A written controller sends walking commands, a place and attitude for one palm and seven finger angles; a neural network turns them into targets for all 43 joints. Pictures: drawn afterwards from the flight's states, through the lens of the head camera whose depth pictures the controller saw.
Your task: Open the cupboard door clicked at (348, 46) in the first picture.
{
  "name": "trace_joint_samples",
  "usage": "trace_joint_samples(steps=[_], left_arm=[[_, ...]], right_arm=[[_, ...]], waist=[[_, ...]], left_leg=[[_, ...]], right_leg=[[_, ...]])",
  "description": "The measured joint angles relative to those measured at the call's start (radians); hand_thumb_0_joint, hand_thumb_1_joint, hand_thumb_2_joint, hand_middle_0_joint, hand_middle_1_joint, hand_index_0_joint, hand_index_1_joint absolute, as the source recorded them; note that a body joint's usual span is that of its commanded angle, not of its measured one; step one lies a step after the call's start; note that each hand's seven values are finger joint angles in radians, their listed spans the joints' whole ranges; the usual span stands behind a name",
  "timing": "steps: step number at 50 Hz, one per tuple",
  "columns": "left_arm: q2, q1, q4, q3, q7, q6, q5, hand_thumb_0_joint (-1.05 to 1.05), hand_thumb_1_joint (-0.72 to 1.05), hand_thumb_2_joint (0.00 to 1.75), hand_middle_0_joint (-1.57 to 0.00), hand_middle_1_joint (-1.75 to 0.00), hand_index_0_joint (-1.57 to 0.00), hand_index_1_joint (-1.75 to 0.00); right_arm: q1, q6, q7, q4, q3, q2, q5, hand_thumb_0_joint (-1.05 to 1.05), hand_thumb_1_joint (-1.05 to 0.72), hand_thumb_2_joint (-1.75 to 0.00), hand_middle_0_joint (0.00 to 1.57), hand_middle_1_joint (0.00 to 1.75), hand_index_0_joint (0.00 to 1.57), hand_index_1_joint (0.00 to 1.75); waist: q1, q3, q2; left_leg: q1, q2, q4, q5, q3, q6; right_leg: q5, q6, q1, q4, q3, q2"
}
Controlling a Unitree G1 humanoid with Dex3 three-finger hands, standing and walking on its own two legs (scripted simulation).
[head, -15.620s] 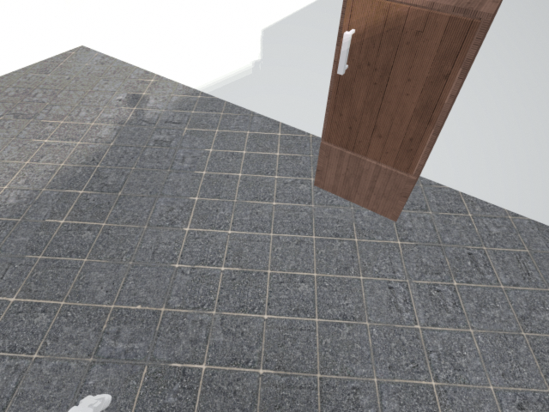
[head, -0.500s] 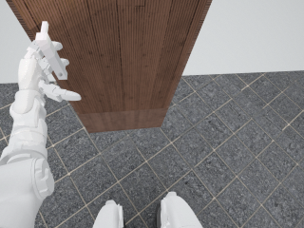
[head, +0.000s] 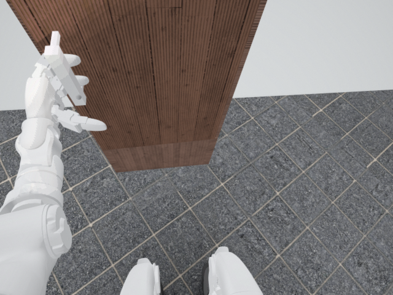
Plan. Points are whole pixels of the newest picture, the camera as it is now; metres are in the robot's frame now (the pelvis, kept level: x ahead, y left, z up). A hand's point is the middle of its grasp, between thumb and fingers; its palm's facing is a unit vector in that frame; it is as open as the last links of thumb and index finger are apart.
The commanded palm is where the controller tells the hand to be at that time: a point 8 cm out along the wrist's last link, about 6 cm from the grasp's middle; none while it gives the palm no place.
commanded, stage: close the thumb around the handle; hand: left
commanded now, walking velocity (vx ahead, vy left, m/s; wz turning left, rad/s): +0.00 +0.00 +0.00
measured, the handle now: (69, 71) +0.55 +0.23 +0.06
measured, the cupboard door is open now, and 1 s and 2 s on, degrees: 2 3 43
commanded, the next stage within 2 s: pull the door open along its arc in 0.72 s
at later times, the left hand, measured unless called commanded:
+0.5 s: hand (79, 92) +0.50 +0.20 +0.05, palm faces +0.05 -1.00 -0.02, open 7.9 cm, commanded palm +0.47 +0.24 +0.05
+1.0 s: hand (80, 96) +0.49 +0.20 +0.05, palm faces +0.06 -1.00 -0.02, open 5.8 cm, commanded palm +0.45 +0.24 +0.05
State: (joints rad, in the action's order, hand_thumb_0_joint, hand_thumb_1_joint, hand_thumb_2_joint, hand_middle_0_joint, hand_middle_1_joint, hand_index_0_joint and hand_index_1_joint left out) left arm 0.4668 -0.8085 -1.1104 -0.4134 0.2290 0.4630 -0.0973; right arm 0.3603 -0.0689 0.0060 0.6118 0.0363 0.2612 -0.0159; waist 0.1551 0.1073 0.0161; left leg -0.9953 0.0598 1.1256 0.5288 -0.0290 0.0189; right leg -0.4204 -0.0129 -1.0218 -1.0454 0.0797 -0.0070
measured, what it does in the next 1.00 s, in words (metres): stands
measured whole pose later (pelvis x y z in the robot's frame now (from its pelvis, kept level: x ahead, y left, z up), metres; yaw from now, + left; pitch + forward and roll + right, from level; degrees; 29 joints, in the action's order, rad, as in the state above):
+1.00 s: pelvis +0.01 +0.00 +0.00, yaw +0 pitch +23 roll -3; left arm 0.44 -0.77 -1.05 -0.40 0.21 0.45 -0.11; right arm 0.36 -0.08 0.01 0.60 0.03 0.26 -0.01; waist 0.15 0.12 0.02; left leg -0.99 0.06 1.12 0.54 -0.04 0.02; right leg -0.42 -0.01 -1.02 -1.04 0.07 0.00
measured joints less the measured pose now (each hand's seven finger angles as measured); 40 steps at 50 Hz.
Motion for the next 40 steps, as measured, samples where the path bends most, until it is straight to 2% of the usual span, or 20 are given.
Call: trace_joint_samples(steps=[6,11,32,40], left_arm=[[0.015,-0.037,-0.019,0.002,0.001,0.005,0.009,-0.01,-0.47,0.32,-0.29,-1.20,-0.30,-1.20],[0.028,-0.056,-0.037,0.000,0.011,-0.006,0.006,-0.01,-0.33,0.38,-0.31,-1.22,-0.31,-1.21],[0.005,-0.028,-0.007,0.007,0.000,-0.014,0.005,0.01,0.71,0.82,-0.39,-1.33,-0.39,-1.33],[-0.005,-0.023,-0.003,0.006,-0.014,-0.008,0.005,0.01,0.72,0.82,-0.37,-1.35,-0.36,-1.34]], right_arm=[[-0.007,0.007,-0.003,0.002,0.001,0.003,-0.002,0.01,-0.91,-0.90,0.20,0.30,0.20,0.30],[-0.009,0.005,-0.003,-0.001,0.003,0.005,-0.001,0.01,-0.91,-0.90,0.20,0.30,0.20,0.30],[0.002,-0.002,0.002,-0.004,0.003,-0.002,-0.003,0.01,-0.91,-0.90,0.21,0.30,0.20,0.30],[-0.004,-0.002,0.003,-0.004,-0.001,-0.003,-0.005,0.01,-0.91,-0.90,0.21,0.30,0.20,0.30]], waist=[[0.006,-0.002,-0.003],[0.009,-0.003,-0.001],[0.002,0.002,0.005],[0.001,0.004,0.005]], left_leg=[[-0.020,-0.002,0.012,0.000,0.004,0.000],[-0.030,-0.002,0.018,0.001,0.004,0.002],[-0.017,-0.004,0.009,0.007,0.000,0.006],[-0.014,-0.004,0.009,0.009,-0.001,0.006]], right_leg=[[-0.001,-0.001,-0.017,-0.012,0.004,-0.003],[-0.001,0.000,-0.028,-0.016,0.003,-0.002],[-0.004,0.007,-0.014,-0.004,-0.003,-0.002],[-0.006,0.007,-0.012,-0.006,-0.004,-0.002]])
